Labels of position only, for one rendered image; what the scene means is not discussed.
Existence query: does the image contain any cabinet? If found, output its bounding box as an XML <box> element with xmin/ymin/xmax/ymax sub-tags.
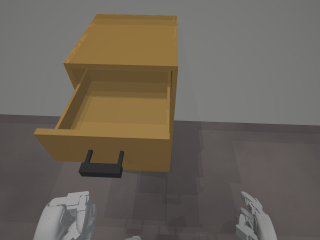
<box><xmin>63</xmin><ymin>14</ymin><xmax>179</xmax><ymax>172</ymax></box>

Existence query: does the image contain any drawer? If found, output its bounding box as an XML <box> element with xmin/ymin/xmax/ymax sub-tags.
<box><xmin>34</xmin><ymin>68</ymin><xmax>171</xmax><ymax>166</ymax></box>

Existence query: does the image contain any left robot hand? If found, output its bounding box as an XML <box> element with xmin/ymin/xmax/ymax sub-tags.
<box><xmin>33</xmin><ymin>191</ymin><xmax>98</xmax><ymax>240</ymax></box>

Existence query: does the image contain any right robot hand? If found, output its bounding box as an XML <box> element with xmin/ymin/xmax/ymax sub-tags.
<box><xmin>235</xmin><ymin>191</ymin><xmax>278</xmax><ymax>240</ymax></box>

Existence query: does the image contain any handle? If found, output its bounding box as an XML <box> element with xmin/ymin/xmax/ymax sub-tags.
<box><xmin>78</xmin><ymin>149</ymin><xmax>124</xmax><ymax>178</ymax></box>

